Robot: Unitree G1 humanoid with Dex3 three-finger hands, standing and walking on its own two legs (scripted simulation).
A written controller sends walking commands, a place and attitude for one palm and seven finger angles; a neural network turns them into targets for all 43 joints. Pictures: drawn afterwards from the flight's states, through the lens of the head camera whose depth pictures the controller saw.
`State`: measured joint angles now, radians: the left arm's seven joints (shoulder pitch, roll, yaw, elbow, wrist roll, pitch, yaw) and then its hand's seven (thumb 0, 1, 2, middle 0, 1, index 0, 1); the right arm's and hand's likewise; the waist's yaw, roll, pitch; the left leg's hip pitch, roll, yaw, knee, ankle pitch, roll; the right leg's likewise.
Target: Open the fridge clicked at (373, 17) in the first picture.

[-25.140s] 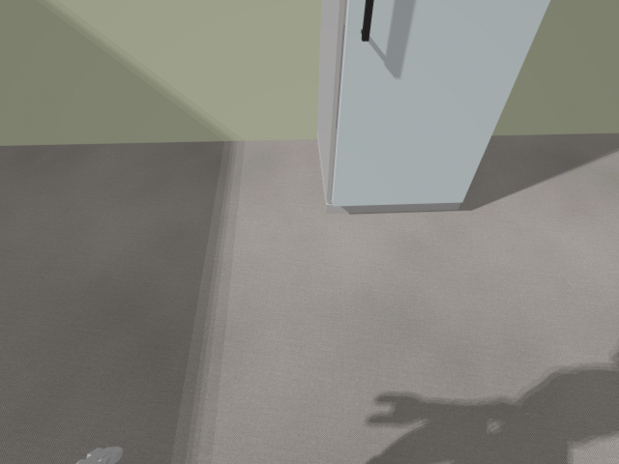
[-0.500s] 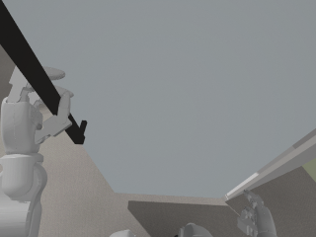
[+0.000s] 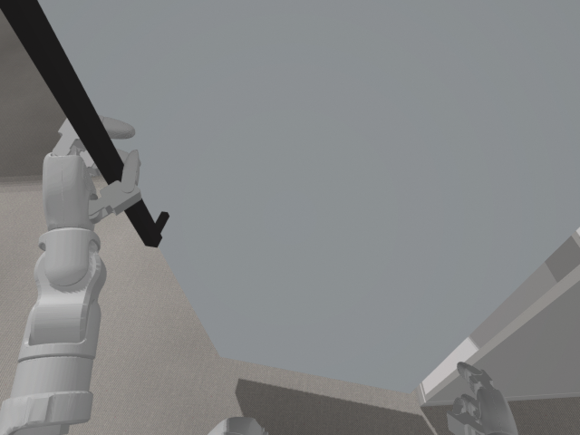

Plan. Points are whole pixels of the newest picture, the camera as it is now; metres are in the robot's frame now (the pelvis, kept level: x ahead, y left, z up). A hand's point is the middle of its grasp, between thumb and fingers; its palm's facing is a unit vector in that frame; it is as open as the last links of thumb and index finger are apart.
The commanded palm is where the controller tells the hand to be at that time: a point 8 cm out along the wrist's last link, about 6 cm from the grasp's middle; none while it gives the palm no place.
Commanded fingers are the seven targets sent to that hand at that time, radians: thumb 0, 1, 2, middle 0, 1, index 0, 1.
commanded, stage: stop walking and hold the door back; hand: left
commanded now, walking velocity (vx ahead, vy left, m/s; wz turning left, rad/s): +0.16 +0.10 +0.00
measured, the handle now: (90, 100) +0.38 +0.24 +0.27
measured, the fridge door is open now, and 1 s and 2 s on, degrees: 76 73 71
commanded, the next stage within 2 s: loosen the grip on the handle in 0.96 s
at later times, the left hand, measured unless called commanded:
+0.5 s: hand (140, 160) +0.38 +0.21 +0.19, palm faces +0.28 -0.93 -0.23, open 5.5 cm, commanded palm +0.35 +0.27 +0.17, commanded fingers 0.00 0.90 0.90 -0.45 -1.40 -0.45 -1.40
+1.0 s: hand (140, 166) +0.37 +0.21 +0.19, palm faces +0.20 -0.97 -0.16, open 5.5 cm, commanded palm +0.35 +0.26 +0.17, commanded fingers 0.00 0.90 0.90 -0.45 -1.40 -0.45 -1.40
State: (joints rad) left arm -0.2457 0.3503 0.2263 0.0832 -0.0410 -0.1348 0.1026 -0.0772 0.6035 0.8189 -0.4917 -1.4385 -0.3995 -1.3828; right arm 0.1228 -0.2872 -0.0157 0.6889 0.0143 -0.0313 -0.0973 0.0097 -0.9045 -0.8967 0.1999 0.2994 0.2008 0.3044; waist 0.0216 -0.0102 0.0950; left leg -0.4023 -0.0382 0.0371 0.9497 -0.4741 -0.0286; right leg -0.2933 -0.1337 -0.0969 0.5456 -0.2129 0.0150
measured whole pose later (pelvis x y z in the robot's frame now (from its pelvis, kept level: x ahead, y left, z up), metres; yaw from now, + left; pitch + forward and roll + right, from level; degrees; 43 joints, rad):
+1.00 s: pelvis -0.05 +0.03 -0.01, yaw -1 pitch -2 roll +0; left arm -0.66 0.33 0.16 0.59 -0.05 -0.18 0.07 -0.05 0.72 0.80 -0.47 -1.42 -0.37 -1.40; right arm 0.22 -0.22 0.02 0.73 0.04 -0.04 -0.09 0.01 -0.90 -0.90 0.20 0.30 0.20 0.30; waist 0.01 0.02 0.06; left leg -0.29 0.07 0.08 0.57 -0.25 -0.01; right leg -0.29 -0.02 -0.01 0.55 -0.22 0.02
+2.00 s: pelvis -0.01 +0.02 +0.00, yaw +1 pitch +2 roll +0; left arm -0.56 0.40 0.32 0.55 -0.06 -0.13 -0.04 -0.01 -0.55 0.20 -0.30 -1.18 -0.26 -1.15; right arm 0.25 -0.23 -0.01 0.75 0.03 -0.11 -0.07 0.01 -0.90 -0.90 0.20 0.30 0.20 0.30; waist -0.01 0.02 0.00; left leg -0.28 0.06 0.05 0.53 -0.27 -0.03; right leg -0.27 -0.02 -0.05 0.52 -0.27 0.00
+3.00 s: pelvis -0.02 +0.02 +0.00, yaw +2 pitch -3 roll +0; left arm -0.18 0.41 0.40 0.17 -0.20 -0.07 -0.19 -0.01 -0.55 0.20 -0.26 -1.15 -0.25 -1.15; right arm 0.16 -0.24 0.04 0.69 0.05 -0.15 -0.12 0.01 -0.90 -0.90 0.20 0.30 0.20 0.30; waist 0.05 0.03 0.00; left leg -0.22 0.06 0.02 0.55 -0.27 -0.03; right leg -0.20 -0.03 -0.07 0.53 -0.28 0.00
